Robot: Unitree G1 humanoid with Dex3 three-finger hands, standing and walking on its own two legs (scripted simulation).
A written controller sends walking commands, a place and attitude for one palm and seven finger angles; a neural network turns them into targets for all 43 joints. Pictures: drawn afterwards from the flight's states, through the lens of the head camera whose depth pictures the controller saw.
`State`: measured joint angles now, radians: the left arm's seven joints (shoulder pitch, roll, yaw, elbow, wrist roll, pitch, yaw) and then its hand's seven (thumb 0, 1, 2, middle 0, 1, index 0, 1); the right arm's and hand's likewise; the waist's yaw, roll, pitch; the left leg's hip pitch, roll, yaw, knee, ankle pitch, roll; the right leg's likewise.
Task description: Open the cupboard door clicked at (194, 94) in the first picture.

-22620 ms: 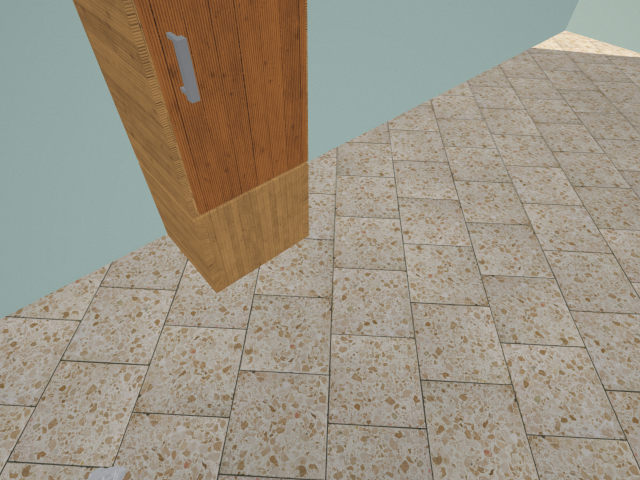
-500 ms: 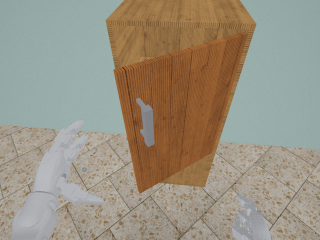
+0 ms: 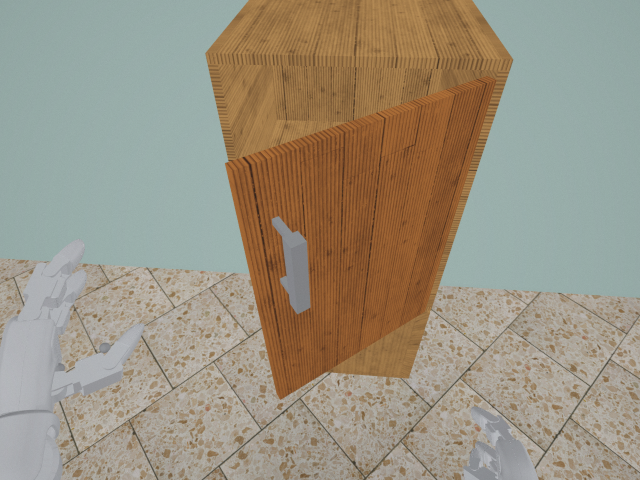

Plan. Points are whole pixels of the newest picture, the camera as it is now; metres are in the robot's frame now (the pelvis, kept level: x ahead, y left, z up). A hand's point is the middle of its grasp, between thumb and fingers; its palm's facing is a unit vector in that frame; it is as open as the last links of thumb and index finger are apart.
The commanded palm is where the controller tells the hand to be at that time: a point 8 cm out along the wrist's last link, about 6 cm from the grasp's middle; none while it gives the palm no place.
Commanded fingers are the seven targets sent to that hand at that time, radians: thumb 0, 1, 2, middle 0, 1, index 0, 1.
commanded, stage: draw the hand back to the body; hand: left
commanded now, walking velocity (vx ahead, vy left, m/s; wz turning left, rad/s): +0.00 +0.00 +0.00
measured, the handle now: (290, 265) +0.36 +0.09 +0.09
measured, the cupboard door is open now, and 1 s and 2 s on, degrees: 37 37 37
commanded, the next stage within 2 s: step back with the hand held close in 0.52 s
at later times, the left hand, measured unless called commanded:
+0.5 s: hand (92, 354) +0.19 +0.25 +0.14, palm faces +0.45 -0.81 -0.38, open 7.5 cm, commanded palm +0.14 +0.29 +0.16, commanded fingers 0.00 0.90 0.90 -0.20 -0.30 -0.20 -0.30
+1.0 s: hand (74, 382) +0.16 +0.25 +0.13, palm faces +0.32 -0.81 -0.50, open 7.4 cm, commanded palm +0.10 +0.30 +0.17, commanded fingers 0.00 0.90 0.90 -0.20 -0.30 -0.20 -0.30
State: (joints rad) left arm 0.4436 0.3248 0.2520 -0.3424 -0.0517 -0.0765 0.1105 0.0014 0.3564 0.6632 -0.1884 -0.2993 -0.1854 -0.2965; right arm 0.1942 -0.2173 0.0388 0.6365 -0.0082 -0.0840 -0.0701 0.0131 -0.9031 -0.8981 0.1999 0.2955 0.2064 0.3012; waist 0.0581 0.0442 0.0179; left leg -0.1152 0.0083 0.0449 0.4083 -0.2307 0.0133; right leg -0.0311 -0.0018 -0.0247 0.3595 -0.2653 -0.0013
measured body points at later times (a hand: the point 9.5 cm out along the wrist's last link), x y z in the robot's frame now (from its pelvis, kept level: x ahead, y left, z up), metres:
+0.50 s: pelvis +0.00 -0.02 +0.00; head -0.02 -0.04 +0.45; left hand +0.16 +0.29 +0.16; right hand +0.19 -0.23 -0.09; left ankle +0.00 +0.11 -0.74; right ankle -0.04 -0.12 -0.74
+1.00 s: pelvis -0.04 +0.00 +0.00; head -0.02 -0.01 +0.45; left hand +0.14 +0.30 +0.16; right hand +0.14 -0.25 -0.09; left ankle +0.00 +0.11 -0.74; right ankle -0.04 -0.12 -0.74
